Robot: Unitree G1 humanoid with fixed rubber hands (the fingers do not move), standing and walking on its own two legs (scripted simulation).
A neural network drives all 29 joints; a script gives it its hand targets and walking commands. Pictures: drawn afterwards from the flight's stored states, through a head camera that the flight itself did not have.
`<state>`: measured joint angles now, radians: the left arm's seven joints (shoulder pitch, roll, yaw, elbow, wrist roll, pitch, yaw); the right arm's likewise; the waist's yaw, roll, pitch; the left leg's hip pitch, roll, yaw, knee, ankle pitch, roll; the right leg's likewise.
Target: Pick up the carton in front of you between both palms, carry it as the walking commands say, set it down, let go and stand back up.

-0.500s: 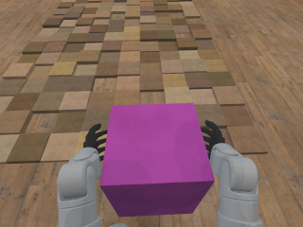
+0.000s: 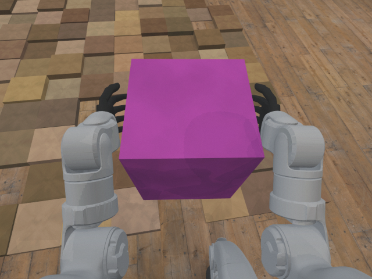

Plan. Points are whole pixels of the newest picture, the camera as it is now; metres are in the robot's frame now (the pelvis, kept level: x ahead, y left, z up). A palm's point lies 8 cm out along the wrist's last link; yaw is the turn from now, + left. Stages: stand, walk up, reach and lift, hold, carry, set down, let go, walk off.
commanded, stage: carry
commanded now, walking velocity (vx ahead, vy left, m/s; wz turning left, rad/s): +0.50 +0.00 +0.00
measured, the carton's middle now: (187, 138) +0.38 -0.02 +0.06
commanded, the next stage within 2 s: none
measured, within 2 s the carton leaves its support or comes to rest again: neither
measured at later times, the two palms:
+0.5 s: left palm (117, 6) +0.74 +0.14 +0.15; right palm (226, 1) +0.77 -0.16 +0.15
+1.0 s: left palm out of the picture +1.11 +0.09 +0.22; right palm out of the picture +1.10 -0.21 +0.20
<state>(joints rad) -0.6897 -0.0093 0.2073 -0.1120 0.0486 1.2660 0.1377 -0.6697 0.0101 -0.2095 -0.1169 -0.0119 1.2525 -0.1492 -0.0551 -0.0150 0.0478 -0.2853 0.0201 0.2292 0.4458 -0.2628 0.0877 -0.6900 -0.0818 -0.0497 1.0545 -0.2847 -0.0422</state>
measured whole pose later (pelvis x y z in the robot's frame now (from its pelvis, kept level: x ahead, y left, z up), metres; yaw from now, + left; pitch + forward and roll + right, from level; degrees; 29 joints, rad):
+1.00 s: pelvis +0.71 -0.03 +0.03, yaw +0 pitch +5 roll +0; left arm -0.91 -0.04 0.32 -0.06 0.12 1.31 0.12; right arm -0.91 -0.03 -0.28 -0.03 0.00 1.30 -0.16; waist -0.06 0.05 0.07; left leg -0.28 0.02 0.04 0.83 -0.47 0.06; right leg -0.53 0.04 -0.06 0.56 -0.15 -0.11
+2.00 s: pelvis +1.31 -0.01 +0.02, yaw +1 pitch +5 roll -2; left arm -0.78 -0.02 0.21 0.04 0.07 1.24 0.16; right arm -0.76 -0.05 -0.25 0.02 -0.01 1.25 -0.13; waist 0.03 0.04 0.02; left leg -0.32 -0.02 0.01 1.08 -0.44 0.03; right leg -0.49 0.06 -0.14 0.55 -0.16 -0.12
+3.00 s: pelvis +1.92 +0.00 +0.00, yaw +1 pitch +6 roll +0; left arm -0.72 -0.02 0.21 -0.07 0.02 1.22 0.19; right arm -0.75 -0.02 -0.25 -0.06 -0.01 1.24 -0.13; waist 0.08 0.01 0.04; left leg -0.69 0.01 0.03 1.38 -0.50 0.04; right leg -0.32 -0.02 -0.12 0.51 -0.29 -0.05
